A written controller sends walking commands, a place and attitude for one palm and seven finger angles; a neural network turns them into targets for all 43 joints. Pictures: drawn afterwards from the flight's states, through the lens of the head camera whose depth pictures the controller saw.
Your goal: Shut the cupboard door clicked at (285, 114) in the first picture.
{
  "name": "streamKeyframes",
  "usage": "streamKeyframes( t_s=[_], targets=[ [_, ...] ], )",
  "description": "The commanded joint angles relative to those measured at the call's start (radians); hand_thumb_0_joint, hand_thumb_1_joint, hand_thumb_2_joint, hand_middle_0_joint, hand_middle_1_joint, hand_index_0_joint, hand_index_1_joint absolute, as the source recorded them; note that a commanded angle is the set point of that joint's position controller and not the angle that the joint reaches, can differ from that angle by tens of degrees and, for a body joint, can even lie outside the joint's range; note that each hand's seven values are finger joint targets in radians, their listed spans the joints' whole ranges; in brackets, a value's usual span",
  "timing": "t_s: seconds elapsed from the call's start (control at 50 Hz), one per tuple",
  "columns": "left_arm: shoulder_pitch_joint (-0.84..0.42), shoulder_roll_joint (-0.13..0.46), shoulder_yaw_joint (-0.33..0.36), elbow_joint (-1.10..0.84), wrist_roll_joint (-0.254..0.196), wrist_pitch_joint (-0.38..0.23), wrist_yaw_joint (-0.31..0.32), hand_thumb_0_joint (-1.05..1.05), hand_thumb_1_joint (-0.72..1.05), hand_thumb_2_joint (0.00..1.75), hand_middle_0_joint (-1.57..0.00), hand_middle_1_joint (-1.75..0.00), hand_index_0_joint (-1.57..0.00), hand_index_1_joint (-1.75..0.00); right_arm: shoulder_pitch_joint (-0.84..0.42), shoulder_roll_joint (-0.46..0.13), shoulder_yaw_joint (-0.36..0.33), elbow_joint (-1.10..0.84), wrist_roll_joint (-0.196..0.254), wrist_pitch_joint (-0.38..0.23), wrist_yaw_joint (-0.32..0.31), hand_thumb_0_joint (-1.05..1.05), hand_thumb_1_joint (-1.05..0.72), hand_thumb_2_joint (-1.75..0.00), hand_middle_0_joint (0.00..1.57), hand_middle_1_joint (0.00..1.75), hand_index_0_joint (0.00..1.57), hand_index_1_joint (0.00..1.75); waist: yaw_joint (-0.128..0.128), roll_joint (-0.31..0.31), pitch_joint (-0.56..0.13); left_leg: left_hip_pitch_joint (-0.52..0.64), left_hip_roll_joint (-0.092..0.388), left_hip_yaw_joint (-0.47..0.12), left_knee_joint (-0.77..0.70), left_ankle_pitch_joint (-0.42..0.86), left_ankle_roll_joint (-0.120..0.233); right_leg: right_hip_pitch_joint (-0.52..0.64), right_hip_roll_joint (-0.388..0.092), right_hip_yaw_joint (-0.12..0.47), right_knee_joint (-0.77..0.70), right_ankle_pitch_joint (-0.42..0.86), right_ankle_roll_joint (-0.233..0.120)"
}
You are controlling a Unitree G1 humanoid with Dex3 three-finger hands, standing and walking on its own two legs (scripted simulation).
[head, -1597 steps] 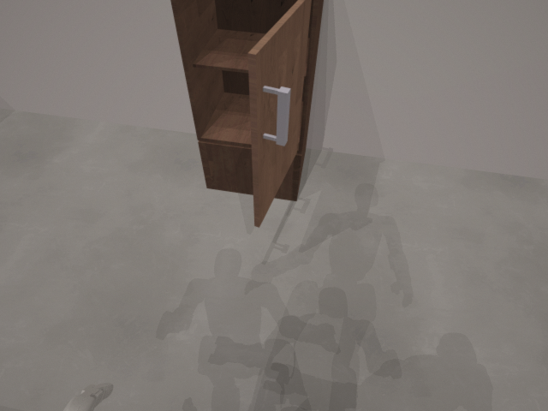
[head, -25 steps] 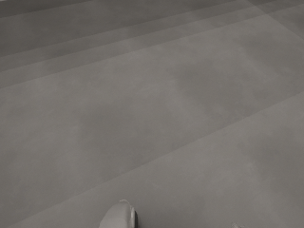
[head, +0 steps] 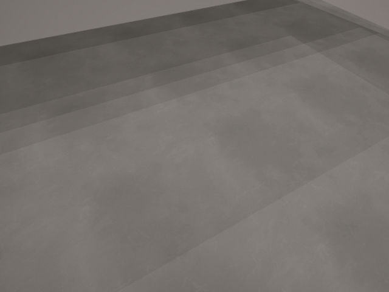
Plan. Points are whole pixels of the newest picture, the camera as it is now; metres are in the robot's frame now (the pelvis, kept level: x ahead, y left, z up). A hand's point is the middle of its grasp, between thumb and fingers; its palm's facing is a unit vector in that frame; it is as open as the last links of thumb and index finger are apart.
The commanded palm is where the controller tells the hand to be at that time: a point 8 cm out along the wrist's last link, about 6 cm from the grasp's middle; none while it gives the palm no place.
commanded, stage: turn to face it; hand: left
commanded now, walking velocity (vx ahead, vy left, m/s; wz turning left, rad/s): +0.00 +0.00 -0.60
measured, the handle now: out of the picture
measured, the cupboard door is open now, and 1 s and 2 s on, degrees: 53 53 53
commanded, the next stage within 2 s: none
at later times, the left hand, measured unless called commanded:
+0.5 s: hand (113, 287) +0.15 +0.21 -0.18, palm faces -0.21 -0.95 -0.22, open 7.4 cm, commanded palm none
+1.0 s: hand (160, 259) +0.21 +0.10 -0.15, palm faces -0.54 -0.80 -0.27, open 7.4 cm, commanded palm none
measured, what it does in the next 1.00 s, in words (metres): steps on the spot, turning right: right foot, then left foot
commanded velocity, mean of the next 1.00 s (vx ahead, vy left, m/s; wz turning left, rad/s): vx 0.00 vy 0.00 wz -0.60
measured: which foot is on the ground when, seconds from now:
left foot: down 0.00-0.06, up 0.08-0.42, down 0.44-0.82, up 0.84-1.00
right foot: up 0.00-0.04, down 0.06-0.44, up 0.46-0.80, down 0.82-1.00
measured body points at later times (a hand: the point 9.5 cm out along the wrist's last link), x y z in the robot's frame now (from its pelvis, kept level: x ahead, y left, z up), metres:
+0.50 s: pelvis +0.04 +0.02 -0.01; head +0.08 +0.03 +0.44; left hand +0.16 +0.26 -0.16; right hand +0.06 -0.25 -0.13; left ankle +0.08 +0.13 -0.74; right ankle -0.01 -0.11 -0.71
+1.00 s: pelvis +0.02 -0.01 +0.00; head +0.05 -0.05 +0.45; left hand +0.24 +0.14 -0.13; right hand -0.08 -0.27 -0.15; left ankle +0.08 +0.12 -0.66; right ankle -0.02 -0.10 -0.74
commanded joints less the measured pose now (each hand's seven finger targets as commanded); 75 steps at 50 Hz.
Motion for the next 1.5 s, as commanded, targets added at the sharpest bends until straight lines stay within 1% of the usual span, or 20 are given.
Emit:
streamKeyframes(
  t_s=[0.0,0.06,0.12,0.3,0.38,0.42,0.44,0.56,0.68,0.76,0.78,0.8,0.82,0.94,1.06,1.16,1.18,1.22,1.32,1.48],
  targets=[
    [0.082,0.092,0.039,-0.061,-0.001,-0.035,-0.004,0.0,0.9,0.9,-0.2,-0.3,-0.2,-0.3,0.039,-0.206,-0.072,-0.044,0.003,-0.002,-0.016,0.0,-0.9,-0.9,0.2,0.3,0.2,0.3,0.005,0.095,-0.074,0.028,0.249,-0.13,-0.01,0.354,0.049,0.103,0.016,-0.014,-0.211,0.185,-0.023],
    [0.161,0.248,0.064,-0.045,0.002,-0.065,0.014,0.0,0.9,0.9,-0.2,-0.3,-0.2,-0.3,0.004,-0.118,-0.057,-0.097,0.015,0.004,-0.008,0.0,-0.9,-0.9,0.2,0.3,0.2,0.3,0.05,-0.247,-0.097,-0.295,-0.029,-0.061,0.476,-0.33,-0.091,0.283,-0.348,0.47,-0.414,0.811,-0.26],
    [0.082,0.198,0.061,-0.056,-0.004,-0.06,0.037,0.0,0.9,0.9,-0.2,-0.3,-0.2,-0.3,-0.021,-0.134,-0.059,-0.092,0.013,0.012,-0.013,0.0,-0.9,-0.9,0.2,0.3,0.2,0.3,0.019,-0.19,-0.095,-0.423,0.007,-0.215,0.656,-0.209,-0.1,0.331,-0.262,0.421,-0.388,0.729,-0.276],
    [0.037,0.225,0.07,-0.075,0.001,-0.051,0.023,0.0,0.9,0.9,-0.2,-0.3,-0.2,-0.3,-0.008,-0.123,-0.052,-0.103,0.017,0.004,-0.01,0.0,-0.9,-0.9,0.2,0.3,0.2,0.3,0.015,-0.128,-0.116,-0.257,-0.023,-0.174,0.289,-0.133,-0.125,0.259,-0.172,0.371,-0.35,0.629,-0.235],
    [-0.049,0.223,0.072,-0.093,-0.008,-0.037,0.018,0.0,0.9,0.9,-0.2,-0.3,-0.2,-0.3,0.122,-0.144,-0.054,-0.074,0.023,-0.012,-0.018,0.0,-0.9,-0.9,0.2,0.3,0.2,0.3,-0.052,-0.161,-0.132,0.003,-0.035,-0.174,-0.05,0.071,-0.115,0.101,-0.105,0.365,-0.26,0.507,-0.15],
    [-0.023,0.124,0.049,-0.125,-0.027,-0.03,0.006,0.0,0.9,0.9,-0.2,-0.3,-0.2,-0.3,0.169,-0.304,-0.079,-0.075,0.001,-0.03,-0.024,0.0,-0.9,-0.9,0.2,0.3,0.2,0.3,-0.057,0.277,-0.155,0.233,0.329,-0.521,-0.228,0.297,0.011,-0.199,0.114,0.155,0.032,-0.119,-0.031],
    [-0.055,0.153,0.045,-0.135,-0.016,-0.031,0.007,0.0,0.9,0.9,-0.2,-0.3,-0.2,-0.3,0.192,-0.313,-0.08,-0.082,-0.002,-0.022,-0.027,0.0,-0.9,-0.9,0.2,0.3,0.2,0.3,-0.073,0.265,-0.143,0.166,0.429,-0.563,-0.212,0.402,0.097,-0.184,0.075,0.111,0.233,-0.277,-0.016],
    [-0.079,0.148,0.052,-0.127,-0.01,-0.006,-0.032,0.0,0.9,0.9,-0.2,-0.3,-0.2,-0.3,0.06,-0.241,-0.054,-0.125,-0.012,-0.016,-0.03,0.0,-0.9,-0.9,0.2,0.3,0.2,0.3,-0.018,0.18,-0.044,0.055,0.28,-0.251,-0.178,0.455,0.08,-0.171,0.011,0.053,0.35,-0.117,0.019],
    [-0.141,0.125,0.037,-0.162,-0.009,-0.015,-0.039,0.0,0.9,0.9,-0.2,-0.3,-0.2,-0.3,0.122,-0.264,-0.075,-0.095,-0.01,-0.011,-0.017,0.0,-0.9,-0.9,0.2,0.3,0.2,0.3,-0.056,0.223,-0.095,0.127,0.299,-0.16,-0.119,0.49,0.072,-0.066,0.024,-0.022,0.053,-0.079,0.007],
    [-0.05,0.151,0.044,-0.137,-0.009,-0.029,-0.035,0.0,0.9,0.9,-0.2,-0.3,-0.2,-0.3,0.077,-0.282,-0.085,-0.103,-0.002,-0.002,-0.005,0.0,-0.9,-0.9,0.2,0.3,0.2,0.3,0.001,0.183,-0.107,0.012,0.277,-0.089,0.032,0.365,-0.005,0.159,0.042,-0.051,-0.241,0.138,-0.024],
    [0.027,0.21,0.056,-0.115,-0.003,-0.04,-0.029,0.0,0.9,0.9,-0.2,-0.3,-0.2,-0.3,0.069,-0.256,-0.083,-0.113,0.007,-0.001,0.0,0.0,-0.9,-0.9,0.2,0.3,0.2,0.3,0.038,0.052,-0.144,-0.081,0.223,-0.043,0.183,0.223,-0.058,0.301,-0.029,0.04,-0.358,0.261,-0.051],
    [0.067,0.325,0.077,-0.102,0.006,-0.056,-0.014,0.0,0.9,0.9,-0.2,-0.3,-0.2,-0.3,0.043,-0.166,-0.06,-0.159,0.012,0.001,0.005,0.0,-0.9,-0.9,0.2,0.3,0.2,0.3,0.062,-0.302,-0.123,-0.36,0.062,0.007,0.426,-0.274,-0.121,0.42,-0.28,0.401,-0.435,0.533,-0.154],
    [0.103,0.352,0.079,-0.092,-0.009,-0.051,0.001,0.0,0.9,0.9,-0.2,-0.3,-0.2,-0.3,0.001,-0.191,-0.057,-0.18,0.009,0.014,-0.004,0.0,-0.9,-0.9,0.2,0.3,0.2,0.3,0.081,-0.29,-0.129,-0.405,0.035,-0.126,0.596,-0.36,-0.12,0.343,-0.373,0.486,-0.427,0.665,-0.249],
    [-0.101,0.231,0.052,-0.149,-0.006,-0.051,0.017,0.0,0.9,0.9,-0.2,-0.3,-0.2,-0.3,0.049,-0.189,-0.064,-0.114,0.005,0.023,0.007,0.0,-0.9,-0.9,0.2,0.3,0.2,0.3,-0.028,-0.146,-0.082,-0.328,0.053,-0.192,0.601,-0.064,-0.133,0.154,-0.179,0.292,-0.433,0.35,-0.201],
    [-0.014,0.249,0.061,-0.119,-0.001,-0.051,0.012,0.0,0.9,0.9,-0.2,-0.3,-0.2,-0.3,0.005,-0.162,-0.059,-0.137,0.01,0.014,0.001,0.0,-0.9,-0.9,0.2,0.3,0.2,0.3,0.012,-0.125,-0.119,-0.299,0.003,-0.179,0.368,-0.113,-0.137,0.23,-0.174,0.388,-0.401,0.406,-0.233],
    [-0.071,0.242,0.067,-0.118,-0.005,-0.039,0.013,0.0,0.9,0.9,-0.2,-0.3,-0.2,-0.3,0.098,-0.159,-0.056,-0.115,0.022,-0.004,-0.014,0.0,-0.9,-0.9,0.2,0.3,0.2,0.3,-0.041,-0.142,-0.133,-0.051,-0.027,-0.192,0.008,-0.011,-0.116,0.097,-0.137,0.442,-0.312,0.441,-0.182],
    [-0.091,0.216,0.06,-0.127,-0.013,-0.035,0.012,0.0,0.9,0.9,-0.2,-0.3,-0.2,-0.3,0.152,-0.184,-0.059,-0.099,0.021,-0.015,-0.018,0.0,-0.9,-0.9,0.2,0.3,0.2,0.3,-0.068,-0.091,-0.162,0.093,0.015,-0.208,-0.135,0.078,-0.106,0.009,-0.073,0.381,-0.246,0.355,-0.128],
    [-0.068,0.146,0.041,-0.153,-0.02,-0.032,-0.002,0.0,0.9,0.9,-0.2,-0.3,-0.2,-0.3,0.159,-0.328,-0.08,-0.113,0.001,-0.02,-0.027,0.0,-0.9,-0.9,0.2,0.3,0.2,0.3,-0.061,0.312,-0.14,0.197,0.413,-0.552,-0.257,0.29,0.058,-0.244,0.106,0.103,0.149,-0.244,-0.016],
    [-0.064,0.165,0.061,-0.117,-0.005,-0.007,-0.032,0.0,0.9,0.9,-0.2,-0.3,-0.2,-0.3,0.027,-0.237,-0.051,-0.155,-0.01,-0.014,-0.03,0.0,-0.9,-0.9,0.2,0.3,0.2,0.3,-0.008,0.189,-0.024,0.021,0.288,-0.252,-0.202,0.392,0.074,-0.209,0.017,0.082,0.419,-0.096,0.019],
    [-0.121,0.117,0.039,-0.141,-0.009,-0.019,-0.042,0.0,0.9,0.9,-0.2,-0.3,-0.2,-0.3,0.102,-0.273,-0.081,-0.103,-0.009,-0.007,-0.016,0.0,-0.9,-0.9,0.2,0.3,0.2,0.3,-0.052,0.228,-0.09,0.125,0.3,-0.124,-0.093,0.468,0.061,-0.067,0.029,-0.041,0.025,-0.062,0.006]
  ],
)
